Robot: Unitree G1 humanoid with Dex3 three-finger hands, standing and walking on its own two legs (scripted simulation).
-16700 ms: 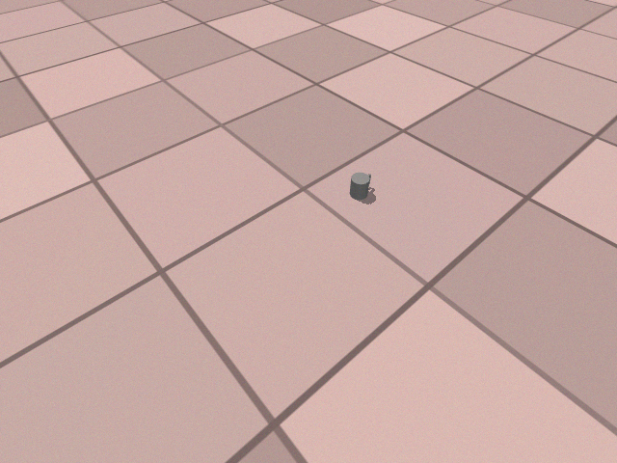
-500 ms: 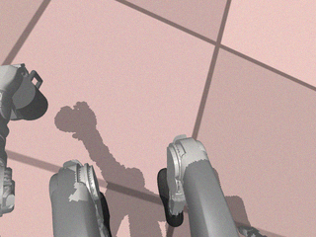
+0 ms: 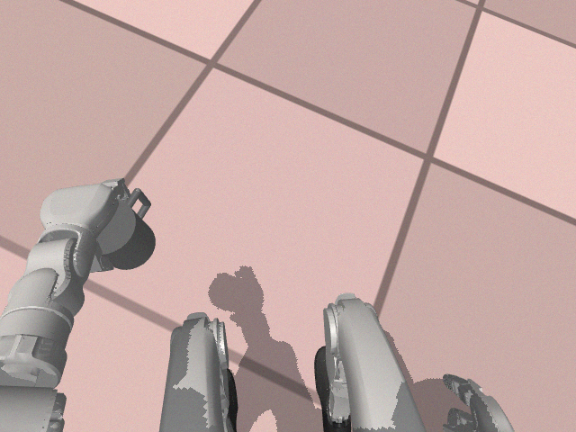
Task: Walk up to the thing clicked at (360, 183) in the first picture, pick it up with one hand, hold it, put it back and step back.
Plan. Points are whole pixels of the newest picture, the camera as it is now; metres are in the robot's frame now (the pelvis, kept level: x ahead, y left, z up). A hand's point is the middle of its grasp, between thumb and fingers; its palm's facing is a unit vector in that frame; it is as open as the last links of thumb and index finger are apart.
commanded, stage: lift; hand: left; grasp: from above
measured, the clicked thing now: (124, 226) +0.45 +0.23 -0.15
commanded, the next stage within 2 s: hold in 0.86 s
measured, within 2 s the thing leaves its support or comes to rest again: neither
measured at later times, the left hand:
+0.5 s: hand (40, 242) +0.36 +0.23 +0.07, palm faces -0.48 -0.08 -0.87, open 11.4 cm
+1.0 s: hand out of the picture +0.37 +0.22 +0.14, palm faces -0.46 -0.08 -0.88, open 11.4 cm
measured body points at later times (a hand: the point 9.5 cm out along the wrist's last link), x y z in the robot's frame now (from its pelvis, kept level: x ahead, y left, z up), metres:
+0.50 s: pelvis +0.03 +0.00 +0.17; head +0.12 +0.01 +0.61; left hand +0.38 +0.23 +0.12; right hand +0.11 -0.27 +0.04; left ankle +0.07 +0.11 -0.47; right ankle +0.09 -0.14 -0.47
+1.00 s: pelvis +0.06 +0.00 +0.23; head +0.12 -0.01 +0.68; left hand +0.39 +0.23 +0.20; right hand +0.16 -0.27 +0.11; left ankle +0.07 +0.11 -0.47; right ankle +0.09 -0.14 -0.47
